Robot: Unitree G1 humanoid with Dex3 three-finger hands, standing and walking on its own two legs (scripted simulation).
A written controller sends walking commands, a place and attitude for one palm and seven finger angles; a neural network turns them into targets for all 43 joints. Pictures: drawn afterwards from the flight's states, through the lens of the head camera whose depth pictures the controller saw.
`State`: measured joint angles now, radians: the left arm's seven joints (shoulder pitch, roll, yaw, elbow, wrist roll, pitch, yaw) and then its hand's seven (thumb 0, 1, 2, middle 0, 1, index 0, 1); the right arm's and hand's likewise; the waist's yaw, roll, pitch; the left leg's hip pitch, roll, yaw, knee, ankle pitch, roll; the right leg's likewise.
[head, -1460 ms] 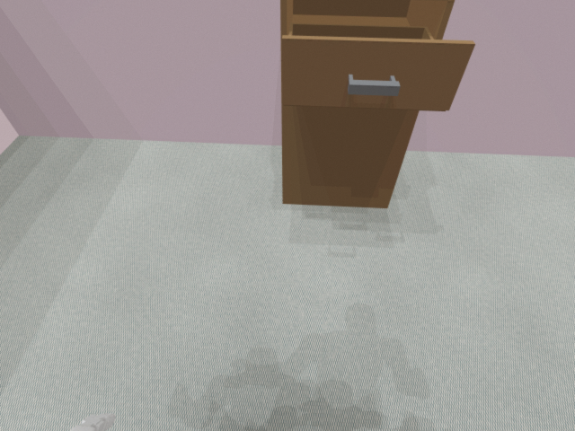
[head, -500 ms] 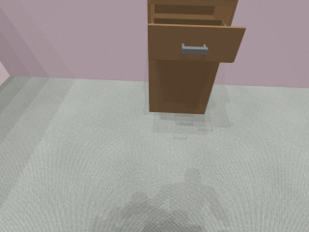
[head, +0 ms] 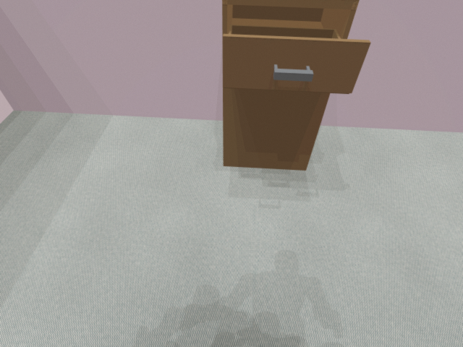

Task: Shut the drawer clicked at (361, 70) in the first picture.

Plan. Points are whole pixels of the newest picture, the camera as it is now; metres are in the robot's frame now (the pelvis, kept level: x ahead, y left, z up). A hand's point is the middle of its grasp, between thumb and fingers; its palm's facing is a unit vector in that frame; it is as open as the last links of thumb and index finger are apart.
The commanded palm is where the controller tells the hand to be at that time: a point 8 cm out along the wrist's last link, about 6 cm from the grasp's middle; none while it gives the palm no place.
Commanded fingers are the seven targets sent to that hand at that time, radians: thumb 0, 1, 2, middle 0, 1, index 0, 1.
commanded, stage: walk to a spot facing it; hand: left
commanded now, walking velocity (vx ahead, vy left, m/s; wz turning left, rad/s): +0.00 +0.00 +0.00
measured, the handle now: (292, 71) +0.93 -0.15 +0.03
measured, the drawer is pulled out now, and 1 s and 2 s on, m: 0.29 0.29 0.29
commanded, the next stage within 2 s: none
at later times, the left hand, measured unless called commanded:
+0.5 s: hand out of the picture +0.05 +0.18 -0.18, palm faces -0.12 -0.95 -0.28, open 7.4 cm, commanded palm none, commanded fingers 0.00 0.90 0.90 -0.20 -0.30 -0.20 -0.30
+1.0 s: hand out of the picture +0.13 +0.20 -0.18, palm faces -0.34 -0.92 -0.21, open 7.4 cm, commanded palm none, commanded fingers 0.00 0.90 0.90 -0.20 -0.30 -0.20 -0.30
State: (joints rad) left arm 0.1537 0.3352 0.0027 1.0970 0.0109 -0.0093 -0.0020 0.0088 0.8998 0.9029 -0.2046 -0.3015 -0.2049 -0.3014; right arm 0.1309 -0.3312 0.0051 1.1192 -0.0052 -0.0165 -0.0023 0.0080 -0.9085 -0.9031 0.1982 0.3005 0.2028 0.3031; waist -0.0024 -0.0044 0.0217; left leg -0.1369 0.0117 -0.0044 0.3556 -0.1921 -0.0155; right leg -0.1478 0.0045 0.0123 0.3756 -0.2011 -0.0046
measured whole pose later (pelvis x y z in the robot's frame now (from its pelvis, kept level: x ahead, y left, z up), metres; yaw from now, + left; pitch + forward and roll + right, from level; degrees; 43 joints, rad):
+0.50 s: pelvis -0.02 -0.02 -0.03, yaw -10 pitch -1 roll +2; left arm 0.26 0.22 0.04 0.94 0.02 0.03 -0.01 0.01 0.90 0.90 -0.20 -0.30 -0.20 -0.30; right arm 0.17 -0.23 -0.04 0.97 -0.01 0.05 -0.02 0.01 -0.91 -0.90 0.20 0.30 0.20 0.30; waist 0.02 0.03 0.09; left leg -0.34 0.08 0.07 0.85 -0.45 -0.04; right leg -0.34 0.05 0.00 0.69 -0.33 -0.07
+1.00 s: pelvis +0.02 +0.02 -0.01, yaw -26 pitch +2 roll -1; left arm 0.33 0.25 0.10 0.94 0.03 0.04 -0.03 0.01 0.90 0.90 -0.20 -0.30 -0.20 -0.30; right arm 0.21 -0.21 -0.04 0.88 -0.01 -0.04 -0.02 0.01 -0.91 -0.90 0.20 0.30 0.20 0.30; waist 0.03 -0.05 -0.02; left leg -0.20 0.00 0.01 0.48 -0.30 0.02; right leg -0.44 0.10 0.12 0.79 -0.38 -0.01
